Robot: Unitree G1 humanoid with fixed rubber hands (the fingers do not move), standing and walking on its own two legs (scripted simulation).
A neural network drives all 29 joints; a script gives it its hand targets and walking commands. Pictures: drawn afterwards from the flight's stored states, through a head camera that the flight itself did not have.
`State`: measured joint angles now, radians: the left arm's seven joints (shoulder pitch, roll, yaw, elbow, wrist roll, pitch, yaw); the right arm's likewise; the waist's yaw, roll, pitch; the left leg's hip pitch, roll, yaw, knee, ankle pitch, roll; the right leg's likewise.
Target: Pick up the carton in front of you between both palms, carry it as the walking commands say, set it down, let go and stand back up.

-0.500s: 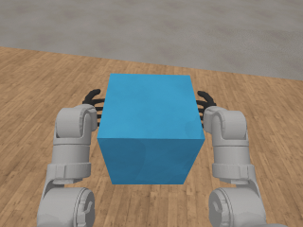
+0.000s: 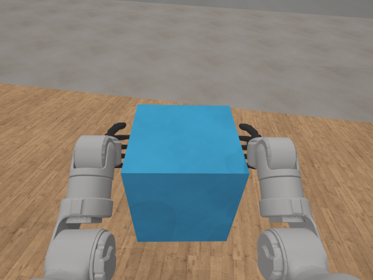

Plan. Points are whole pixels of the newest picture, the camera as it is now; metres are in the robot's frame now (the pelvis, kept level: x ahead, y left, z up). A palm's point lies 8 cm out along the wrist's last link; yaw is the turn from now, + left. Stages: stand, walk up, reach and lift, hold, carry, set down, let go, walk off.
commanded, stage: carry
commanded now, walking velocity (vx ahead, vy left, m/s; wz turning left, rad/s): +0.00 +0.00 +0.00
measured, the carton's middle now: (183, 174) +0.34 +0.00 +0.06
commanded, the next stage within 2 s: none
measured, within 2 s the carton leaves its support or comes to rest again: neither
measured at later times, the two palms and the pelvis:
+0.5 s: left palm (114, 151) +0.35 +0.15 +0.13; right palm (254, 152) +0.35 -0.15 +0.13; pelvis +0.00 +0.00 +0.00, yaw +0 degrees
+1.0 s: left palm (112, 151) +0.34 +0.15 +0.13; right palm (253, 152) +0.35 -0.15 +0.13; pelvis +0.00 +0.00 +0.00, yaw +0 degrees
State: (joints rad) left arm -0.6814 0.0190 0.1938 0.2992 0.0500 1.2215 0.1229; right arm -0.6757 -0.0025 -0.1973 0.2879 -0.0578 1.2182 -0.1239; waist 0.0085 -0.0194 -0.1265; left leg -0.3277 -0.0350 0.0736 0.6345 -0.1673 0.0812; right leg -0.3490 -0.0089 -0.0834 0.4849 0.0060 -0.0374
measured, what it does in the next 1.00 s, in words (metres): stands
